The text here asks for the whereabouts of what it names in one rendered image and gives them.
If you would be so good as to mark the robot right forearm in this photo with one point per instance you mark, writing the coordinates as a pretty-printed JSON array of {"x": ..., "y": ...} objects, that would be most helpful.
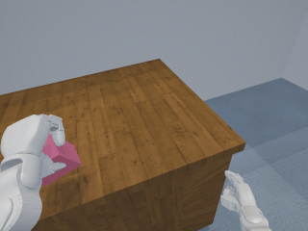
[{"x": 252, "y": 219}]

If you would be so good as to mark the right robot hand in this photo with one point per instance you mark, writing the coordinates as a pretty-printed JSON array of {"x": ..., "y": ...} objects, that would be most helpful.
[{"x": 234, "y": 199}]

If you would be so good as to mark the table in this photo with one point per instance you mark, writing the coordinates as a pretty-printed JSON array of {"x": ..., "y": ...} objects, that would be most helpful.
[{"x": 153, "y": 153}]

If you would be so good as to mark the robot left forearm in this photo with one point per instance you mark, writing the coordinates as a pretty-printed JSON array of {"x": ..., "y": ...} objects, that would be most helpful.
[{"x": 20, "y": 182}]

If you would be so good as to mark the left robot hand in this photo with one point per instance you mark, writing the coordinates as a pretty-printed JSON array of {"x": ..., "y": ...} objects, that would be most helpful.
[{"x": 29, "y": 135}]

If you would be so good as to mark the sponge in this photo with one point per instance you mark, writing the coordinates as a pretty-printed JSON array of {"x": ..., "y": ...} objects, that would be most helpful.
[{"x": 66, "y": 154}]

